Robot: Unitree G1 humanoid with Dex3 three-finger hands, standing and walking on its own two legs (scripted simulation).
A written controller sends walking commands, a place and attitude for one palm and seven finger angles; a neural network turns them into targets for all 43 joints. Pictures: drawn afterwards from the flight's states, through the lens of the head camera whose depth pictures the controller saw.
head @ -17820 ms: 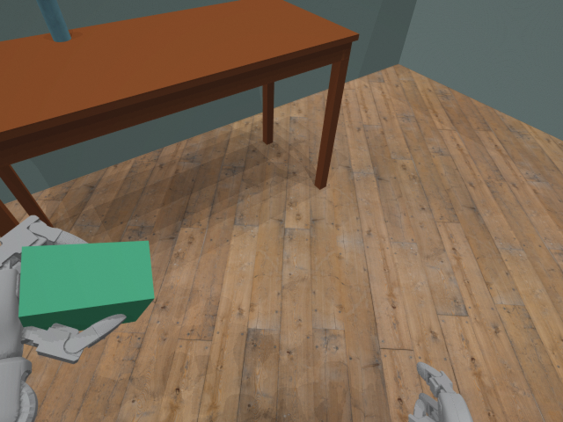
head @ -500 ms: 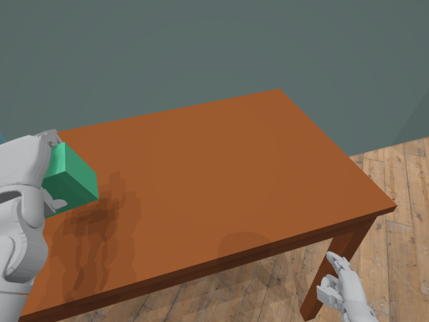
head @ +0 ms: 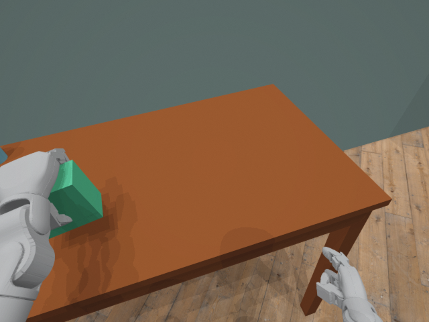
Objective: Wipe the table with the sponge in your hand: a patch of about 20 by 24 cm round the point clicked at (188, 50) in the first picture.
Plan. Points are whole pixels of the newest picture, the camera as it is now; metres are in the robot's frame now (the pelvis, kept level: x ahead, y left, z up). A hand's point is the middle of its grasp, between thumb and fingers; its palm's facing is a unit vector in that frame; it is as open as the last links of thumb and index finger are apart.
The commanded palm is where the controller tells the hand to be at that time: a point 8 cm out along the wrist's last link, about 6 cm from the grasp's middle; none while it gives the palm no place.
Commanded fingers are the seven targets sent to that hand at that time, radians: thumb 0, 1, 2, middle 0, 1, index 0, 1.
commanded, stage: lower the sponge onto the table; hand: left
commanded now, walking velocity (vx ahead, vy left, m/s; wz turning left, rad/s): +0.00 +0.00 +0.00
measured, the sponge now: (62, 206) +0.26 +0.33 +0.11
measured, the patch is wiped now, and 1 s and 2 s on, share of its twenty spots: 0.00 0.05 0.30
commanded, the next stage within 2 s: wipe forward along the first lane in 0.74 s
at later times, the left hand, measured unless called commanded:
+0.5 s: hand (71, 219) +0.24 +0.31 +0.10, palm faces -0.07 -0.10 -0.99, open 10.0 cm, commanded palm +0.21 +0.31 +0.19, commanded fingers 0.00 0.10 1.30 -1.20 -1.60 -1.20 -1.60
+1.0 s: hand (71, 215) +0.25 +0.31 +0.10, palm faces +0.00 -0.03 -1.00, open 10.0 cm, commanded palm +0.23 +0.32 +0.16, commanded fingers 0.00 0.10 1.30 -1.20 -1.60 -1.20 -1.60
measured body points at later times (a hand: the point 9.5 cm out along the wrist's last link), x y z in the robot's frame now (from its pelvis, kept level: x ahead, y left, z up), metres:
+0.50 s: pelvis +0.00 +0.01 +0.00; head -0.01 -0.03 +0.45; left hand +0.24 +0.31 +0.15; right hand +0.24 -0.21 -0.08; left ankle +0.05 +0.13 -0.74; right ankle -0.01 -0.11 -0.74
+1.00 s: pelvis +0.00 +0.01 +0.00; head -0.02 -0.02 +0.45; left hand +0.25 +0.31 +0.15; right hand +0.24 -0.20 -0.08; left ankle +0.05 +0.13 -0.74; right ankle -0.01 -0.11 -0.74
